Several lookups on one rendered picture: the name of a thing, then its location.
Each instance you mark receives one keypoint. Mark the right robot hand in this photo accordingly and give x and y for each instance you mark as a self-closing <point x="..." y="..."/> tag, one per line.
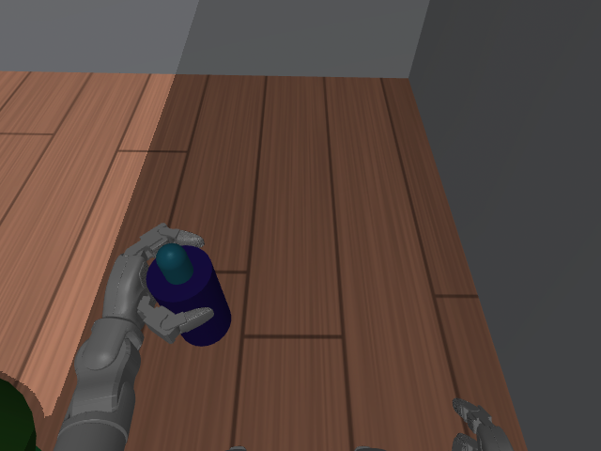
<point x="489" y="437"/>

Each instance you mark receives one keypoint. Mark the bottle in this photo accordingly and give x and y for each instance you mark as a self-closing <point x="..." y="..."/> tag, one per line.
<point x="182" y="278"/>

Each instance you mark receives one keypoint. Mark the left robot arm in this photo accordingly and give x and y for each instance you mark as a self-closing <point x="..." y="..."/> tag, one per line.
<point x="100" y="412"/>

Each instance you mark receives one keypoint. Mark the left robot hand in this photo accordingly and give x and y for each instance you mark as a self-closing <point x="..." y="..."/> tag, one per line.
<point x="127" y="295"/>

